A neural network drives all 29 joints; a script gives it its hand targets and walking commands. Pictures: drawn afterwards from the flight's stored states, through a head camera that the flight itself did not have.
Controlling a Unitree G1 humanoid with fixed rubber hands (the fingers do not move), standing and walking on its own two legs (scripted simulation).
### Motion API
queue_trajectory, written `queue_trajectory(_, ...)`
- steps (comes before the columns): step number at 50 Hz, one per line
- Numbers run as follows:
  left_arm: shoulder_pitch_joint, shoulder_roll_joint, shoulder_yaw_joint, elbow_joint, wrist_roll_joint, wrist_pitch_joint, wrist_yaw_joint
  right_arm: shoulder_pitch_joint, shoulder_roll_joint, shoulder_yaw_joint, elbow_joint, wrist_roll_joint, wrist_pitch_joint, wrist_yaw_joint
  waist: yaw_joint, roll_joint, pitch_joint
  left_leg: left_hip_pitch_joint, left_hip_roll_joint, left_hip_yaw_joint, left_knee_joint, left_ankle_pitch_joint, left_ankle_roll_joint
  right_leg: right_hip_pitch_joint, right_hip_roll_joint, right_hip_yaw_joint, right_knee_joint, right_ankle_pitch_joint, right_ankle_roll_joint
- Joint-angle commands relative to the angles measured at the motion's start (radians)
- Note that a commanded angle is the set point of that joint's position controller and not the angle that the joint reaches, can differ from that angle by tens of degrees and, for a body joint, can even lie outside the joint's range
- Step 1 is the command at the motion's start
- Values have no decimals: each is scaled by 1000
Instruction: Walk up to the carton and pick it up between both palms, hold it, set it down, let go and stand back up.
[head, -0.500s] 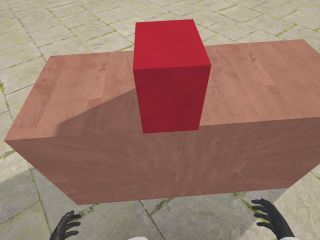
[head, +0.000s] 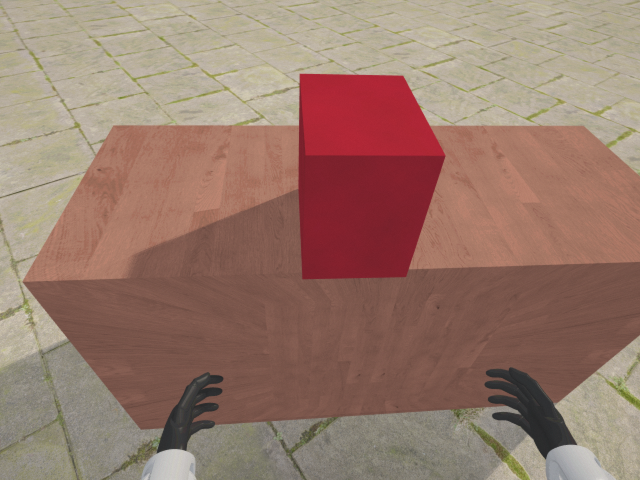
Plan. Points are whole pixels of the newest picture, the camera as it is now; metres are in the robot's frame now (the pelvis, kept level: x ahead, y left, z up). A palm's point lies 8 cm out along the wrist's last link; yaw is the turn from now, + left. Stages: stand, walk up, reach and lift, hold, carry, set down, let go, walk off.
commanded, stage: reach and lift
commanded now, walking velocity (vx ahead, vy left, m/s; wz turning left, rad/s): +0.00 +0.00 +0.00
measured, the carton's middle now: (353, 176) +0.59 -0.04 +0.07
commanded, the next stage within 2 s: none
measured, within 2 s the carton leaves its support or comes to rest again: neither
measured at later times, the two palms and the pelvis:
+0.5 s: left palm (202, 372) +0.24 +0.16 +0.05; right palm (537, 363) +0.25 -0.23 +0.05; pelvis +0.01 -0.03 +0.01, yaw +0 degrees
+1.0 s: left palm (193, 286) +0.31 +0.18 +0.11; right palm (527, 295) +0.31 -0.22 +0.10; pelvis +0.02 -0.04 +0.01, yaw -1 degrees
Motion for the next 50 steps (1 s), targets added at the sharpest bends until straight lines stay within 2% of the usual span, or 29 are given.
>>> queue_trajectory(1, -150, -55, -16, -413, -93, -64, 56, -106, -168, -78, -374, 169, 2, -4, -22, 88, -224, 87, 139, -219, -449, -378, -119, 9, 22, -2, -137, 53, -5)
queue_trajectory(3, -160, -52, -27, -445, -110, -64, 63, -112, -159, -74, -424, 181, 12, -10, -22, 71, -226, 130, 133, -220, -445, -376, -122, -33, 20, 2, -146, 26, -6)
queue_trajectory(8, -149, -53, -15, -487, -127, -37, 72, -90, -139, -38, -535, 201, 49, -39, 2, 52, -225, 173, 112, -185, -426, -317, -120, -72, 23, -1, -165, -2, -9)
queue_trajectory(17, -187, -33, 47, -602, -161, 29, 66, -84, -84, 31, -738, 234, 141, -113, 37, 22, -232, 251, 73, -116, -371, -140, -109, -135, 24, 13, -195, -36, -20)
queue_trajectory(26, -299, -13, 96, -655, -211, 122, 33, -173, -60, 63, -837, 259, 235, -174, 37, 19, -235, 268, 57, -75, -345, -51, -99, -162, 21, 31, -215, -62, -27)
queue_trajectory(32, -387, 11, 136, -688, -233, 193, 13, -268, -68, 72, -921, 272, 283, -205, 41, 39, -282, 281, 54, -59, -326, 33, -98, -134, 25, 34, -205, -4, -31)
queue_trajectory(39, -499, 38, 189, -699, -237, 296, -3, -384, -106, 74, -930, 295, 343, -236, 40, 63, -320, 292, 47, -39, -300, 129, -97, -105, 38, 32, -200, 46, -41)
queue_trajectory(42, -576, 46, 204, -690, -236, 343, -7, -470, -121, 66, -915, 306, 369, -243, 34, 60, -344, 289, 47, -40, -295, 131, -95, -99, 43, 30, -198, 47, -44)
queue_trajectory(50, -752, 59, 251, -627, -226, 454, -22, -653, -160, 55, -747, 332, 447, -248, 2, 64, -380, 287, 51, -34, -281, 157, -89, -80, 52, 31, -200, 71, -50)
